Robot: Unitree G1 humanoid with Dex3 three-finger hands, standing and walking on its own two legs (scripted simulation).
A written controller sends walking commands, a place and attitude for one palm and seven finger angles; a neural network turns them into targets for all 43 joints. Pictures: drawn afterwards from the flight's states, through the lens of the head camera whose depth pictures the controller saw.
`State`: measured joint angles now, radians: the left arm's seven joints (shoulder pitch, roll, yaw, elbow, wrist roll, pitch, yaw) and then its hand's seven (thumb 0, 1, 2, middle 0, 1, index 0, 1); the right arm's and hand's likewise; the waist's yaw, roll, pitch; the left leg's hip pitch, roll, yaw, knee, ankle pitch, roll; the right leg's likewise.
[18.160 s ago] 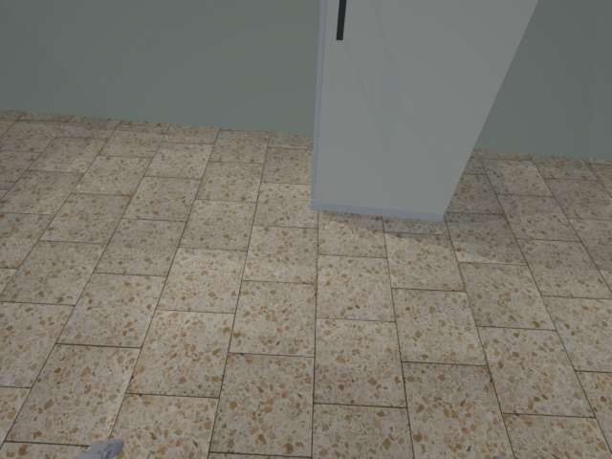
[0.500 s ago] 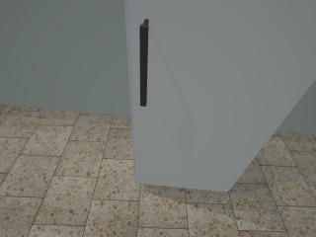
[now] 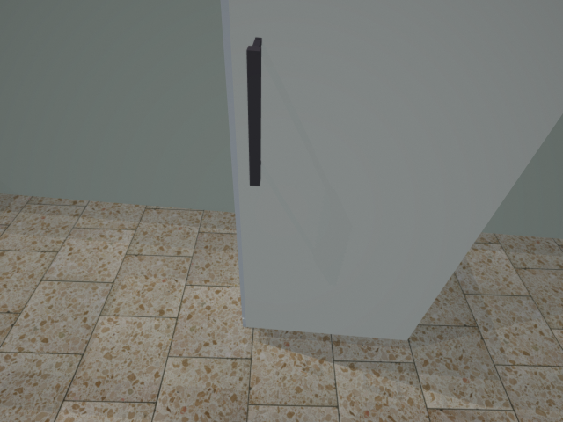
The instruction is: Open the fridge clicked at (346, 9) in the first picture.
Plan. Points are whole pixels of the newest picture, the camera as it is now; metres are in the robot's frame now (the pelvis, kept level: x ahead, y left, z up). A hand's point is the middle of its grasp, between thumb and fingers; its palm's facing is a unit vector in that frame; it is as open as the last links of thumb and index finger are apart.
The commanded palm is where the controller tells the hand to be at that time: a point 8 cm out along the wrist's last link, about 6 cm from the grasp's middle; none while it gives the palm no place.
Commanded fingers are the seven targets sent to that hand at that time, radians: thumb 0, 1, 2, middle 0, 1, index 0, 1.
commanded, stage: look again from close up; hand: left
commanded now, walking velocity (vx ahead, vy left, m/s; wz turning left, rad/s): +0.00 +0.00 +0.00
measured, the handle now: (256, 119) +0.56 +0.09 +0.17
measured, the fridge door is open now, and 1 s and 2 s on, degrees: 0 0 0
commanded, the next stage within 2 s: shuffle to correct the standing spot in 1.24 s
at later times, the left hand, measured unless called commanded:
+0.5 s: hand out of the picture -0.09 +0.23 -0.18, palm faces -0.01 -0.97 -0.22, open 7.4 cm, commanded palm none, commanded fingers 0.00 0.90 0.90 -0.20 -0.30 -0.20 -0.30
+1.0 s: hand out of the picture -0.10 +0.26 -0.17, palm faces -0.02 -0.99 -0.15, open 7.4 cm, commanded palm none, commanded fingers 0.00 0.90 0.90 -0.20 -0.30 -0.20 -0.30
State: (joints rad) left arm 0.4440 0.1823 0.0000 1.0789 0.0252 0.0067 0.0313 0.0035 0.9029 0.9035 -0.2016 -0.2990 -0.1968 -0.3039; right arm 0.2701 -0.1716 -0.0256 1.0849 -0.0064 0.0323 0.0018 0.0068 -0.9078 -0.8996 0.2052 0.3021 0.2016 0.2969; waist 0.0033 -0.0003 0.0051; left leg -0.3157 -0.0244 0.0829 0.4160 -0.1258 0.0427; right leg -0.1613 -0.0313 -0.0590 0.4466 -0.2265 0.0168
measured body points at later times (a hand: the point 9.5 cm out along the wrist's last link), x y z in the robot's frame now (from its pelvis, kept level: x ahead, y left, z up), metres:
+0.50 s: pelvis -0.05 +0.04 +0.00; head -0.06 +0.06 +0.45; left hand -0.09 +0.28 -0.16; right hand -0.05 -0.19 -0.15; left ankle -0.01 +0.13 -0.68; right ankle -0.09 -0.05 -0.74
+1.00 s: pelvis -0.07 +0.10 +0.01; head -0.06 +0.11 +0.46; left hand -0.09 +0.31 -0.16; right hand -0.09 -0.12 -0.15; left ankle -0.04 +0.18 -0.74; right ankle -0.09 -0.05 -0.74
